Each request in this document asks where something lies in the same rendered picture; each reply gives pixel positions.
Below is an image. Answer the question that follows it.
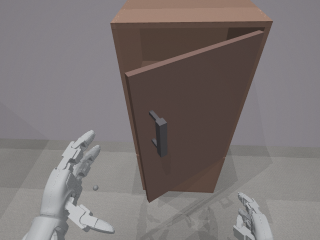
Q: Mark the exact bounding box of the handle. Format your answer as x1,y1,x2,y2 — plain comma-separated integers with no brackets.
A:
149,110,168,158

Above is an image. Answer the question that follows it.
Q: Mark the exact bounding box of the left robot forearm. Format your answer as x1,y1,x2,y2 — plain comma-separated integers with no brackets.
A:
21,215,69,240

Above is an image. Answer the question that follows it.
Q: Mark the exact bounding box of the cupboard door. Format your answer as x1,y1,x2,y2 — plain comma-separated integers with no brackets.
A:
124,30,265,203

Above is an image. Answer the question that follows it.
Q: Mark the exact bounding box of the robot left hand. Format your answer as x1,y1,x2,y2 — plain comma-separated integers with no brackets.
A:
39,130,115,234

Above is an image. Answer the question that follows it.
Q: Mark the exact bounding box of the robot right hand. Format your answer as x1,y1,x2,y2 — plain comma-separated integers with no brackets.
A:
233,192,274,240

